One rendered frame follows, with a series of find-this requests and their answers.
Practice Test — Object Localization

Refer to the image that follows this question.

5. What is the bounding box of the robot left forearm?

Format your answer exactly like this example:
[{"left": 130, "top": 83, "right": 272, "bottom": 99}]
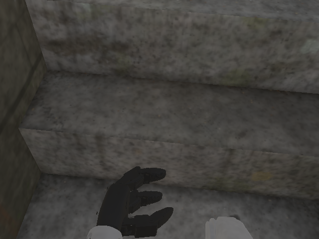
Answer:
[{"left": 87, "top": 225, "right": 123, "bottom": 239}]

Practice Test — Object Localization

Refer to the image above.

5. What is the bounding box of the robot left hand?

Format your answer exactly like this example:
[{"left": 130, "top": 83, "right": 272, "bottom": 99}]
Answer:
[{"left": 96, "top": 166, "right": 173, "bottom": 238}]

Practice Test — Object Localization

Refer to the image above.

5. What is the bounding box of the robot right thigh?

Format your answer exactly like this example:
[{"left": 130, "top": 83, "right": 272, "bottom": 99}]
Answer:
[{"left": 205, "top": 216, "right": 253, "bottom": 239}]

